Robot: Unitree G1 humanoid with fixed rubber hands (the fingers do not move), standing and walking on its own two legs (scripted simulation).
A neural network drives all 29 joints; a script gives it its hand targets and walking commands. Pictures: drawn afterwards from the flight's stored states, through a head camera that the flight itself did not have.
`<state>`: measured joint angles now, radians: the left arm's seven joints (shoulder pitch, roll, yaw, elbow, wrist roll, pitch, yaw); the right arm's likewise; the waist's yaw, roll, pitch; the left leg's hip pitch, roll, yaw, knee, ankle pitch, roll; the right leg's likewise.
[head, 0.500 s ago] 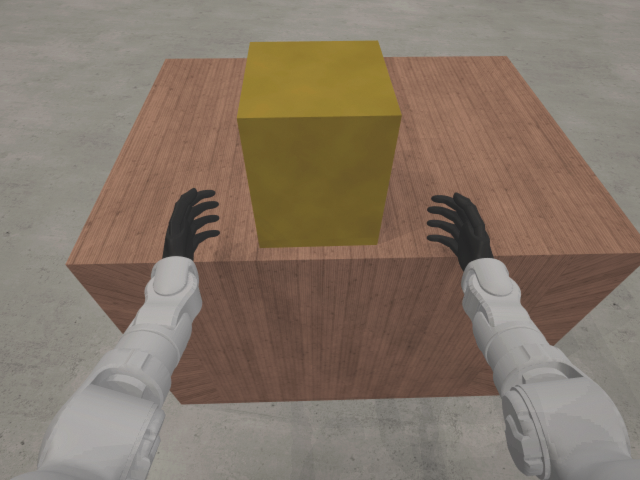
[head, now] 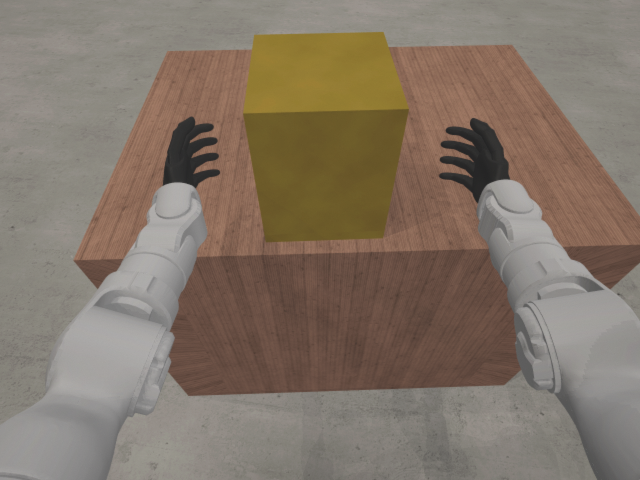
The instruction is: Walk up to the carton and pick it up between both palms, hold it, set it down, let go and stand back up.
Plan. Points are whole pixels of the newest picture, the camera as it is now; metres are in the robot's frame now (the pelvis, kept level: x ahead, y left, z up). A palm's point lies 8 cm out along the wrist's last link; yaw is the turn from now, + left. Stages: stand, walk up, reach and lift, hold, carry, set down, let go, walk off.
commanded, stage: reach and lift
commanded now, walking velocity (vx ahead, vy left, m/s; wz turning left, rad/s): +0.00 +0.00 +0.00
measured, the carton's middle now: (322, 141) +0.59 +0.01 +0.08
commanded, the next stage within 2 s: none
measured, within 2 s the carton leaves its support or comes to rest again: neither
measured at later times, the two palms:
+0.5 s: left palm (175, 99) +0.48 +0.18 +0.23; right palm (500, 96) +0.48 -0.20 +0.23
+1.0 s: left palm (166, 17) +0.53 +0.18 +0.29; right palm (510, 29) +0.53 -0.20 +0.28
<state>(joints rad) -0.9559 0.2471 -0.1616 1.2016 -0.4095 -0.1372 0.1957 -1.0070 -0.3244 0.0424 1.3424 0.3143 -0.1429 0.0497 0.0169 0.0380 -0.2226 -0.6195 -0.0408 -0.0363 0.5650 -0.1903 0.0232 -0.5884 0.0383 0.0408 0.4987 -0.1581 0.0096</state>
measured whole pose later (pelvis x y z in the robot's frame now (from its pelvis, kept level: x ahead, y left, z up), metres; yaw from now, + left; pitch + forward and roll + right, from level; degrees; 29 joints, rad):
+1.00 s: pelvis +0.02 -0.01 +0.02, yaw +0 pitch +23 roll +0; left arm -1.51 0.43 -0.08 1.22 -0.39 0.35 0.15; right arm -1.56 -0.42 -0.02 1.39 0.29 0.28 -0.01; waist 0.00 0.02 -0.26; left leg -0.59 -0.04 -0.04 0.19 0.00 0.01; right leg -0.56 0.02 0.05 0.13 0.03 0.01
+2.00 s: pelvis +0.04 -0.01 +0.01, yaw +0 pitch +29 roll +0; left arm -1.44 0.35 0.10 1.41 -0.25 0.05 0.10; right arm -1.43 -0.31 -0.03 1.31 0.21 0.09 -0.05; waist -0.01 0.03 -0.25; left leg -0.59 -0.04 -0.03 0.01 0.08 0.01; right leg -0.58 0.02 0.07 -0.04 0.11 0.00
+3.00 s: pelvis +0.08 +0.01 +0.02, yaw +2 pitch +28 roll +0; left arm -1.12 0.01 0.51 1.00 0.34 -0.05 0.05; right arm -1.09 -0.02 -0.76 0.94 -0.45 -0.08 0.10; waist 0.00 -0.01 -0.30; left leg -0.46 -0.06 -0.07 -0.09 0.07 0.05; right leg -0.44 -0.01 0.02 -0.10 0.05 0.02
